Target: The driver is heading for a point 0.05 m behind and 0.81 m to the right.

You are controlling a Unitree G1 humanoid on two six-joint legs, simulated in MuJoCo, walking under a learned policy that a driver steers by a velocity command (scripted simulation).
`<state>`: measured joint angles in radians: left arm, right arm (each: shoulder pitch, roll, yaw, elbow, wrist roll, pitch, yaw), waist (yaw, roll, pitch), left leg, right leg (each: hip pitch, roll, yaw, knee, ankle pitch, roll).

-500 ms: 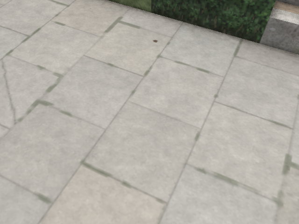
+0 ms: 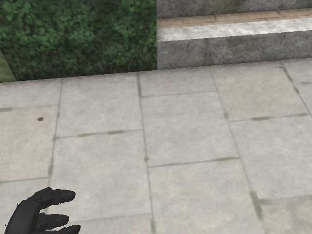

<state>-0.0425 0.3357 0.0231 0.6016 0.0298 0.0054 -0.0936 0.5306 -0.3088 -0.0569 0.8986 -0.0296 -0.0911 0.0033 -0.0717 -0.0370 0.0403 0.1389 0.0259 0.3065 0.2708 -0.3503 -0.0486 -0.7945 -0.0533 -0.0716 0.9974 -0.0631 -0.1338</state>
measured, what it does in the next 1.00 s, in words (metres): walks ahead, turning right: right foot, then left foot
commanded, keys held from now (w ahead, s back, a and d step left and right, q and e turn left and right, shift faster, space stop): w+e+shift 0.46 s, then e+shift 0.50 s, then shift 0.04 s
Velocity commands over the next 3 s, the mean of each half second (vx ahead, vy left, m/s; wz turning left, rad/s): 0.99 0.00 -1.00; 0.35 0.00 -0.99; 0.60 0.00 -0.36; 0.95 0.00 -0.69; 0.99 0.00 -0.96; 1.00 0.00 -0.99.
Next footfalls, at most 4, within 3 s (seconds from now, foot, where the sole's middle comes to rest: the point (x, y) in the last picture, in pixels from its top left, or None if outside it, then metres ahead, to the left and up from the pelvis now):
0.14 right None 0.32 -0.04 -0.76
0.54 left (155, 166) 0.79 -0.02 -0.76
0.92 right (221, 159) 0.80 -0.34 -0.76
1.32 left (199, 124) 1.02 -0.26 -0.76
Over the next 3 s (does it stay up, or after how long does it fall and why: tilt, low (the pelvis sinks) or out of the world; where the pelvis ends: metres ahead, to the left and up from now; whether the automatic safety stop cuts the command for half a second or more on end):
stays up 0.71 -1.63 0.00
